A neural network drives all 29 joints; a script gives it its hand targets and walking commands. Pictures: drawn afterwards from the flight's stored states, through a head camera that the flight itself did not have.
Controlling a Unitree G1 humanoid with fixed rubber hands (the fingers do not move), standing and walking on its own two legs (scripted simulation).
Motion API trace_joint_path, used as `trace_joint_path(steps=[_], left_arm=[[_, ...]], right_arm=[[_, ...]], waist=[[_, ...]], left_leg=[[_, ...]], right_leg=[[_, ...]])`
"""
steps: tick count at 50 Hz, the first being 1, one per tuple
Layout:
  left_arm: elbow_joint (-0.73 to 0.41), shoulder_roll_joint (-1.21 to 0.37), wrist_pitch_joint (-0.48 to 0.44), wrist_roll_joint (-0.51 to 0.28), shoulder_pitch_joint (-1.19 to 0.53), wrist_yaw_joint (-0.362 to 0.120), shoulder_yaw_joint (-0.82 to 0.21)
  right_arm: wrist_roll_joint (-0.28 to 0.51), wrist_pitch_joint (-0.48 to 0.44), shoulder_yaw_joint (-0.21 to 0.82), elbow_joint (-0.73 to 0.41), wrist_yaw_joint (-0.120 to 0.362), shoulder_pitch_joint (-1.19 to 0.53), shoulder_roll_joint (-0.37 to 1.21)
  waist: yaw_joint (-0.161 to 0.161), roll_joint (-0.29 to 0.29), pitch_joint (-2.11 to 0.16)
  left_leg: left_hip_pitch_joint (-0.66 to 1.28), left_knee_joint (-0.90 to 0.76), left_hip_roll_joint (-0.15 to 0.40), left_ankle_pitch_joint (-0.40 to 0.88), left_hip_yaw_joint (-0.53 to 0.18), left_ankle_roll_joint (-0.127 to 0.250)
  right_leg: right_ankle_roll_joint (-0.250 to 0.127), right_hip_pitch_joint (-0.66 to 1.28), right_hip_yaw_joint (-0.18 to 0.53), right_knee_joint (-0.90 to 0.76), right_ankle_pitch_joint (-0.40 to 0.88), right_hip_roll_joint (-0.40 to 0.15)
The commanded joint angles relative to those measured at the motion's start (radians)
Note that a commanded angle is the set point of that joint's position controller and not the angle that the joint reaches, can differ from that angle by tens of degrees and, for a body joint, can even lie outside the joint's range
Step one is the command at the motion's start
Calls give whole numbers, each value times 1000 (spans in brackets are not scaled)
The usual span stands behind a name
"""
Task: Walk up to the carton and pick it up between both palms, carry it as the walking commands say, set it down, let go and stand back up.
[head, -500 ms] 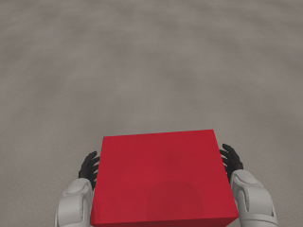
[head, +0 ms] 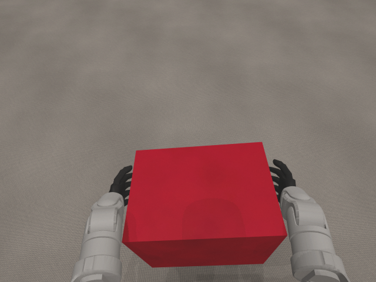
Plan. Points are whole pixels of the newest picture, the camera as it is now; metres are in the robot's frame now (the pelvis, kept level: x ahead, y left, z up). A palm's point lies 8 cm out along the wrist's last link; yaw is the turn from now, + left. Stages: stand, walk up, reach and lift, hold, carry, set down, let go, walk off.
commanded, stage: set down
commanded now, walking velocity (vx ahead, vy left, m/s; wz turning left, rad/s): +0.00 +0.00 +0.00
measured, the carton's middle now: (202, 209) +0.29 -0.02 -0.08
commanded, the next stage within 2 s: none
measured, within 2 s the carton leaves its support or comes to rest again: neither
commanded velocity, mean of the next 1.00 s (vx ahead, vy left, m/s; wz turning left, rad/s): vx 0.00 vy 0.00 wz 0.00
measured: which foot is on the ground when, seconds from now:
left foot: down 0.00-1.00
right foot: down 0.00-1.00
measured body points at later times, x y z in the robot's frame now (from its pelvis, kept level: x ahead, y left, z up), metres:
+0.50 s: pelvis -0.01 -0.01 -0.03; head +0.17 -0.02 +0.39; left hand +0.35 +0.16 -0.12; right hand +0.33 -0.22 -0.12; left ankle +0.02 +0.15 -0.74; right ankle +0.02 -0.13 -0.74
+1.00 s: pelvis -0.07 -0.01 -0.10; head +0.21 -0.01 +0.26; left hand +0.39 +0.17 -0.21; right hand +0.36 -0.21 -0.21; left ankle +0.02 +0.15 -0.74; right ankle +0.02 -0.13 -0.74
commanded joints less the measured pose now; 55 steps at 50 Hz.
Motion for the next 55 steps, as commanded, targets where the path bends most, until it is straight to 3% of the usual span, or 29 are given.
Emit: trace_joint_path(steps=[1,2,3,4,5,6,7,8,9,10,11,13,16,18,21,22,23,25,27,33,34,35,39,45,48,49,50,51,55], left_arm=[[-225,-903,-105,-214,-562,-209,-464],[-231,-923,-119,-220,-551,-206,-474],[-293,-887,-138,-217,-561,-199,-492],[-180,-892,-141,-199,-457,-194,-434],[-276,-901,-173,-229,-489,-188,-506],[-292,-893,-202,-229,-511,-185,-507],[-269,-925,-203,-229,-470,-181,-533],[-247,-889,-202,-211,-457,-171,-505],[-266,-909,-212,-241,-501,-172,-543],[-228,-907,-209,-226,-465,-168,-516],[-245,-867,-222,-236,-520,-174,-509],[-226,-863,-242,-211,-481,-177,-500],[-193,-842,-259,-206,-478,-191,-469],[-172,-870,-265,-199,-464,-191,-476],[-171,-866,-281,-205,-463,-199,-467],[-224,-834,-285,-237,-531,-205,-474],[-169,-837,-277,-215,-527,-212,-469],[-131,-839,-262,-194,-518,-222,-446],[-210,-856,-277,-207,-614,-218,-475],[-184,-901,-256,-212,-746,-239,-452],[-148,-914,-246,-208,-735,-247,-437],[-172,-923,-235,-227,-787,-248,-452],[-205,-937,-215,-236,-922,-257,-457],[-162,-912,-163,-251,-1005,-292,-428],[-147,-958,-151,-233,-1007,-287,-441],[-184,-954,-157,-275,-1051,-291,-458],[-191,-954,-156,-274,-1118,-284,-450],[-156,-927,-147,-277,-1099,-287,-431],[-176,-946,-128,-298,-1216,-282,-466]], right_arm=[[97,-103,492,-35,313,-425,881],[126,-130,541,-130,311,-527,868],[107,-137,510,-76,317,-423,862],[117,-152,525,-124,313,-519,855],[103,-172,520,-78,311,-391,829],[128,-205,562,-138,306,-471,838],[107,-217,533,-123,301,-436,813],[109,-222,534,-119,299,-456,811],[107,-233,517,-73,303,-415,781],[86,-233,511,-69,302,-418,770],[72,-235,502,-34,295,-409,785],[109,-258,564,-102,295,-444,811],[126,-282,594,-151,283,-513,817],[159,-296,623,-166,288,-555,843],[173,-309,639,-198,287,-595,856],[142,-297,618,-140,288,-521,836],[162,-291,628,-148,285,-565,866],[117,-280,583,-100,294,-517,847],[150,-298,620,-168,307,-657,890],[131,-280,556,-99,327,-733,859],[133,-287,570,-155,335,-784,831],[117,-279,546,-148,333,-821,819],[167,-251,555,-153,364,-937,871],[168,-196,552,-156,363,-1003,902],[179,-194,516,-140,380,-1058,890],[208,-193,584,-215,372,-1115,913],[217,-188,557,-193,374,-1136,884],[219,-185,557,-172,382,-1152,868],[193,-173,476,-135,385,-1176,817]], waist=[[-17,-13,-541],[22,-18,-606],[4,51,-634],[47,-52,-643],[-22,2,-712],[13,-15,-757],[-23,2,-790],[4,22,-735],[-51,44,-753],[-24,61,-746],[-50,-13,-733],[18,-8,-843],[51,-68,-883],[63,-31,-953],[75,-80,-1035],[49,-102,-1052],[66,-80,-986],[32,-53,-968],[70,-52,-1091],[15,3,-1141],[41,5,-1164],[-1,9,-1201],[30,36,-1310],[16,-20,-1415],[18,82,-1461],[27,14,-1577],[9,71,-1537],[35,25,-1521],[-28,121,-1553]], left_leg=[[-1,-21,-96,301,43,49],[22,7,-101,358,31,46],[-15,15,-98,408,35,29],[-20,44,-106,456,24,41],[-27,66,-107,529,22,18],[-65,87,-114,509,32,25],[-14,92,-106,584,7,21],[-50,108,-110,577,13,18],[-63,115,-116,567,3,9],[-99,113,-120,550,2,9],[-134,130,-116,491,14,15],[-208,150,-136,493,29,24],[-328,174,-144,473,53,39],[-318,203,-147,495,53,46],[-447,226,-154,470,64,45],[-499,225,-145,420,66,33],[-508,214,-156,368,82,46],[-532,228,-149,390,83,38],[-494,276,-154,390,90,32],[-557,350,-140,312,87,38],[-612,354,-140,334,97,32],[-620,370,-131,288,82,23],[-602,435,-132,215,112,28],[-788,508,-146,172,157,38],[-701,541,-135,202,134,35],[-741,581,-139,201,148,42],[-753,575,-135,180,143,42],[-810,583,-143,132,153,44],[-805,624,-133,108,158,14]], right_leg=[[-20,60,81,-23,363,133],[-14,19,66,24,371,139],[-26,43,77,37,440,138],[-2,-8,70,63,435,143],[-16,11,87,76,549,139],[-15,-11,91,102,556,138],[-14,-72,75,111,547,144],[-15,-123,78,112,529,137],[-26,-142,73,116,515,144],[-25,-164,78,125,487,140],[-17,-161,78,123,489,138],[-16,-115,96,167,549,133],[-4,-115,119,187,635,125],[-6,-151,114,224,660,121],[2,-107,121,256,717,120],[1,-53,130,259,755,114],[15,-133,111,236,645,113],[6,-178,110,248,645,118],[3,-211,96,283,566,132],[-6,-401,71,359,408,139],[-9,-411,81,362,434,135],[-15,-411,67,394,384,136],[-5,-542,38,439,262,146],[11,-466,42,488,276,151],[6,-650,8,549,248,162],[2,-523,34,551,284,161],[1,-577,21,571,261,154],[3,-577,18,578,226,163],[-20,-668,7,604,187,165]])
